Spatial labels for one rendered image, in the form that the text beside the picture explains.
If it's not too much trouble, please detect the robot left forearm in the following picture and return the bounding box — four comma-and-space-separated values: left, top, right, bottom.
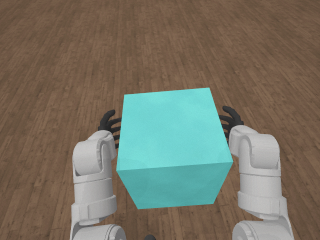
69, 130, 117, 240

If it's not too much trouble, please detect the robot left hand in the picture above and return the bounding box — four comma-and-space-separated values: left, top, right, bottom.
98, 109, 122, 149

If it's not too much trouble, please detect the right robot upper arm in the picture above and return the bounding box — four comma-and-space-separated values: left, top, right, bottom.
232, 220, 293, 240

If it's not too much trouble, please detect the carton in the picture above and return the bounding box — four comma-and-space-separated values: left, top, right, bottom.
116, 87, 233, 209

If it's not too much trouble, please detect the left robot upper arm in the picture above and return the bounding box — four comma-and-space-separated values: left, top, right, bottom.
73, 224, 127, 240

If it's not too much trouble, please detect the robot right forearm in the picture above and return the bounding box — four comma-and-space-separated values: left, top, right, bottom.
228, 125, 295, 240

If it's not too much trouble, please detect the robot right hand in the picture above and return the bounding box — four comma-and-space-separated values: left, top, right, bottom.
218, 105, 244, 147

